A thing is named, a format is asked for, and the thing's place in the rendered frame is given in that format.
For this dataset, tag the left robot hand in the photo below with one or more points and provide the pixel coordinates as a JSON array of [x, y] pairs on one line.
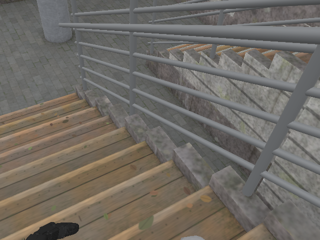
[[54, 231]]

